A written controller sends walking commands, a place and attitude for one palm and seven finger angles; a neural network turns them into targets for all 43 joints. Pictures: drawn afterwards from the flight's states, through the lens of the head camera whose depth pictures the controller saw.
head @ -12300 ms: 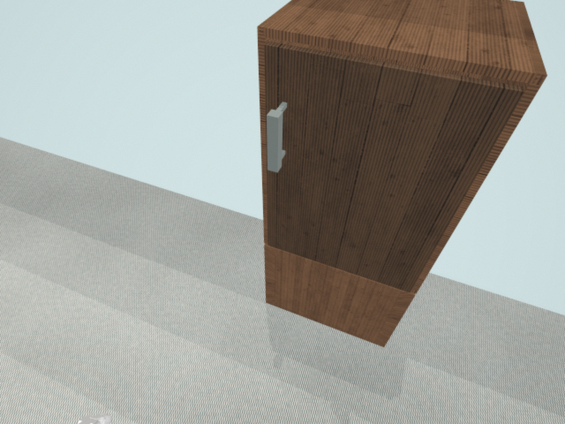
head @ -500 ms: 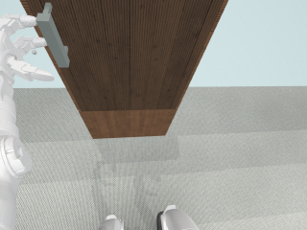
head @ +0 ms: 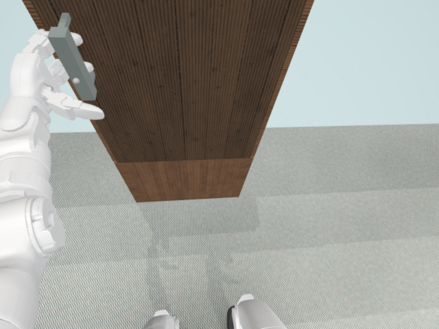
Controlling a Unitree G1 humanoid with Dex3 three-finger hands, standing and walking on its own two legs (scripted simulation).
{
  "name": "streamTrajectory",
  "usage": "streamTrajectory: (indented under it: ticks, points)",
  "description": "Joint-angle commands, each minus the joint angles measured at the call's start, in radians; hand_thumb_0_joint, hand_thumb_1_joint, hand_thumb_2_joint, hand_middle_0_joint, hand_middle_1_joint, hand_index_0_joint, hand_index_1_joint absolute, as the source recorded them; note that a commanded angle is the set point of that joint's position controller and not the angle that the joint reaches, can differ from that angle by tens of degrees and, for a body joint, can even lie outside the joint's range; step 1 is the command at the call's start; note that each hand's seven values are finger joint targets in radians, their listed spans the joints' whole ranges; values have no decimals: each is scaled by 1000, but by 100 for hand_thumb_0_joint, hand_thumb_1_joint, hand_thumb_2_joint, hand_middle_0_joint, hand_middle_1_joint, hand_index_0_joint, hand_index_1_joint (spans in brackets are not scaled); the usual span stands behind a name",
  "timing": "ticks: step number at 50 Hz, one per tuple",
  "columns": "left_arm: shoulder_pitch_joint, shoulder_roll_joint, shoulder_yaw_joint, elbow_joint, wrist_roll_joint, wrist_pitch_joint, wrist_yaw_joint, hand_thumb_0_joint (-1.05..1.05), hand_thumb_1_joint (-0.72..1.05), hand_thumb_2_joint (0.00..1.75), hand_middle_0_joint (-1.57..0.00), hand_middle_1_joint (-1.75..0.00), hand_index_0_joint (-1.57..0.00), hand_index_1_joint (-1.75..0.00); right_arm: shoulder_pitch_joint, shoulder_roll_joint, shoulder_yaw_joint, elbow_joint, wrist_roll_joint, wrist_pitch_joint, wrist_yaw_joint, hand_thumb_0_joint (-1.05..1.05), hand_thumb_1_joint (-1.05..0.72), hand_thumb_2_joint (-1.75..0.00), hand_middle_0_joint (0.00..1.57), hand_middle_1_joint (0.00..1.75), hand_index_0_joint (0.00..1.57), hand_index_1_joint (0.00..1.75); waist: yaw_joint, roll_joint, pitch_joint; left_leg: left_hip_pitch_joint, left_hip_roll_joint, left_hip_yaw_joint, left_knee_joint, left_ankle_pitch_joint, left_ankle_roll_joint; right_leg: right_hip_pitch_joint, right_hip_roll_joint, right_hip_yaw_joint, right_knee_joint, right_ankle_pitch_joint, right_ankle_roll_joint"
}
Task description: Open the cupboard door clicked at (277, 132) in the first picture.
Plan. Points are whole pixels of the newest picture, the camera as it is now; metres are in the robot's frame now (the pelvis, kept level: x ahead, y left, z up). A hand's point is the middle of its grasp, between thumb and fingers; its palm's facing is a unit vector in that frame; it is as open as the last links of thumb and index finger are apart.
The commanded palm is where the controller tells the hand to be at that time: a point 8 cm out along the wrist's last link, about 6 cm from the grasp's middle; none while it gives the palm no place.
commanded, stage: slide the fingers in behind the handle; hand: left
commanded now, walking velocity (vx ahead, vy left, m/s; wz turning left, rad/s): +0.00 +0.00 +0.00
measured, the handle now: (77, 59) +0.57 +0.20 +0.11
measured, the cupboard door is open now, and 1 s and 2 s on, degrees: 0 0 14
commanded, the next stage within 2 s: close the thumb around the handle in 0.60 s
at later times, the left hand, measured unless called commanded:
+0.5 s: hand (85, 80) +0.53 +0.18 +0.11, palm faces -0.04 -1.00 -0.02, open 13.9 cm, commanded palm +0.51 +0.22 +0.11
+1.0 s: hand (84, 78) +0.53 +0.18 +0.11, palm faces -0.04 -1.00 -0.01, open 11.2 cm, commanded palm +0.51 +0.22 +0.11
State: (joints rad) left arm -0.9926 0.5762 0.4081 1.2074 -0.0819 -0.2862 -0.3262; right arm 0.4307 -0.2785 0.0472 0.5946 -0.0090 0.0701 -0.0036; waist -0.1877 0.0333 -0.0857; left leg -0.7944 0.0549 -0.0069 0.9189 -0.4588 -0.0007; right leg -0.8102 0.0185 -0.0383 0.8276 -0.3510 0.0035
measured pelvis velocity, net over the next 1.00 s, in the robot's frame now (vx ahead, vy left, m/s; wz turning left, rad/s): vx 0.00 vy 0.00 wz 0.01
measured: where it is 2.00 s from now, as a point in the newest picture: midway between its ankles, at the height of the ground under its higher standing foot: outside the picture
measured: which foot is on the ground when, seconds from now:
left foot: down 0.00-1.00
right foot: down 0.00-1.00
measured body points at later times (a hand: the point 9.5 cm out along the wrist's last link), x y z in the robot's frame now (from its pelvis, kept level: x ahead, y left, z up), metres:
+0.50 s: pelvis -0.01 +0.00 +0.00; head +0.12 +0.01 +0.43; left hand +0.52 +0.23 +0.11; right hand -0.03 -0.27 -0.11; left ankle -0.02 +0.12 -0.69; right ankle +0.02 -0.13 -0.69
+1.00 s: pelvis +0.00 +0.00 +0.00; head +0.12 +0.02 +0.43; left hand +0.53 +0.24 +0.11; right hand -0.02 -0.26 -0.11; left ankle -0.02 +0.12 -0.69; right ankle +0.02 -0.13 -0.69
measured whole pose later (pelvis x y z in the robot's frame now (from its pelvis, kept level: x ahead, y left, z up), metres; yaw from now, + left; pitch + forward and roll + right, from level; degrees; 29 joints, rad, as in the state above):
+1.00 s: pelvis +0.00 +0.00 +0.00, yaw +0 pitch +20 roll -3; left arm -1.05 0.55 0.38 1.24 -0.06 -0.30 -0.27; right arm 0.44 -0.27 0.05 0.61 -0.02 0.04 0.00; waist -0.20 0.03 -0.09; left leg -0.83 0.04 -0.01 0.93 -0.46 0.01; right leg -0.84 0.01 -0.04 0.84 -0.35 0.01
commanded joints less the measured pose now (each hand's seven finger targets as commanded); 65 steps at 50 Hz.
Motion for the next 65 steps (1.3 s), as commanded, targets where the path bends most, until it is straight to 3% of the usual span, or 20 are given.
streamTrajectory:
  ticks: [1,2,3,6,9,13,16,18,19,21,25,35,36,41,46,49,52,60,62,65]
  points:
    - [-473,265,36,-267,-27,-88,14,0,-50,30,-30,-120,-30,-120,178,-173,-70,-50,-3,-23,-16,0,-90,-90,20,30,20,30,-1,114,-519,261,-41,-10,-91,424,27,299,31,18,-56,394,-20]
    - [-451,226,12,-254,-25,-90,14,0,-50,30,-30,-120,-30,-120,175,-168,-69,-48,-4,-25,-13,0,-90,-90,20,30,20,30,0,137,-508,274,-42,-10,-89,438,24,278,31,13,-55,394,-22]
    - [-449,190,-13,-228,-27,-84,16,0,-50,30,-30,-120,-30,-120,173,-166,-68,-42,-3,-26,-11,0,-90,-90,20,30,20,30,-13,107,-458,259,-39,-8,-91,411,26,254,32,10,-64,370,-19]
    - [-459,248,30,-196,-23,-73,30,0,-50,30,-30,-120,-30,-120,178,-176,-68,-39,-2,-26,-17,0,-90,-90,20,30,20,30,-13,54,-436,194,-42,-3,-99,350,33,285,29,20,-72,347,-15]
    - [-499,228,-4,-187,-4,-69,44,0,-50,30,-30,-120,-30,-120,178,-173,-65,-33,-2,-32,-16,0,-90,-90,20,30,20,30,-25,76,-401,183,-44,-7,-103,310,33,251,27,20,-76,299,-17]
    - [-514,249,17,-210,1,-95,56,0,-50,30,-30,-120,-30,-120,184,-173,-69,-33,-5,-41,-16,0,-90,-90,20,30,20,30,-18,88,-476,223,-44,-12,-95,345,30,264,28,21,-65,318,-17]
    - [-517,245,3,-154,2,-82,47,0,-50,30,-30,-120,-30,-120,182,-178,-62,-29,-3,-43,-18,0,-90,-90,20,30,20,30,-35,73,-424,182,-44,-10,-95,302,33,245,27,24,-73,289,-15]
    - [-529,299,31,-137,8,-70,48,0,-50,30,-30,-120,-30,-120,185,-185,-60,-29,-2,-43,-23,0,-90,-90,20,30,20,30,-33,52,-406,142,-43,-9,-98,267,36,255,25,29,-76,266,-14]
    - [-544,270,4,-154,8,-70,45,0,-50,30,-30,-120,-30,-120,182,-182,-59,-35,-1,-46,-22,0,-90,-90,20,30,20,30,-39,82,-425,159,-46,-6,-98,277,36,248,25,30,-76,272,-14]
    - [-559,287,19,-189,9,-88,45,0,-50,30,-30,-120,-30,-120,192,-180,-62,-33,-5,-49,-22,0,-90,-90,20,30,20,30,-28,124,-495,221,-44,-18,-88,336,30,244,27,24,-60,299,-19]
    - [-547,238,-4,-168,-5,-87,38,0,-50,30,-30,-120,-30,-120,197,-182,-61,-29,-8,-49,-20,0,-90,-90,20,30,20,30,-40,115,-462,243,-38,-26,-87,360,29,196,32,10,-59,293,-20]
    - [-565,206,-11,-195,-6,-75,52,0,-50,30,-30,-120,-30,-120,213,-180,-66,-16,-15,-43,-16,0,-90,-90,20,30,20,30,-43,120,-462,283,-34,-39,-86,416,24,170,34,-6,-54,310,-23]
    - [-548,219,2,-190,-4,-75,54,0,-44,32,-30,-121,-30,-121,213,-182,-69,-14,-15,-41,-15,0,-90,-90,20,30,20,30,-34,131,-491,298,-33,-35,-82,429,20,172,33,-3,-54,317,-21]
    - [-557,181,-28,-187,-5,-73,59,0,-16,44,-32,-124,-32,-124,212,-177,-66,-10,-17,-37,-10,0,-90,-90,20,30,20,30,-45,134,-455,304,-30,-42,-84,440,17,148,35,-9,-54,314,-22]
    - [-552,213,-6,-185,1,-75,62,0,12,56,-34,-127,-34,-127,210,-179,-68,-15,-15,-35,-11,0,-90,-90,20,30,20,30,-42,113,-463,283,-33,-37,-80,439,21,177,33,-4,-51,334,-20]
    - [-545,186,-27,-192,4,-76,59,0,28,64,-36,-128,-36,-128,203,-175,-68,-17,-15,-35,-11,0,-90,-90,20,30,20,30,-39,131,-455,290,-34,-36,-82,428,18,167,33,-5,-51,321,-22]
    - [-525,155,-37,-219,-6,-85,58,0,45,71,-37,-130,-37,-130,204,-171,-71,-21,-16,-35,-7,0,-90,-90,20,30,20,30,-28,149,-500,339,-32,-39,-76,492,13,171,34,-8,-46,350,-23]
    - [-498,185,-8,-225,0,-89,83,0,90,90,-40,-135,-40,-135,193,-171,-69,-30,-15,-29,-7,0,-90,-90,20,30,20,30,-17,101,-462,277,-39,-28,-86,451,23,219,34,-2,-49,367,-24]
    - [-470,183,-10,-234,6,-94,80,0,90,90,-40,-135,-40,-135,188,-168,-72,-34,-13,-29,-6,0,-90,-90,20,30,20,30,-8,122,-493,297,-39,-24,-86,466,19,231,33,1,-48,381,-23]
    - [-472,170,-15,-237,-11,-97,69,0,90,90,-40,-135,-40,-135,187,-170,-72,-36,-11,-29,-10,0,-90,-90,20,30,20,30,-15,93,-477,289,-39,-24,-87,468,24,242,35,2,-52,394,-23]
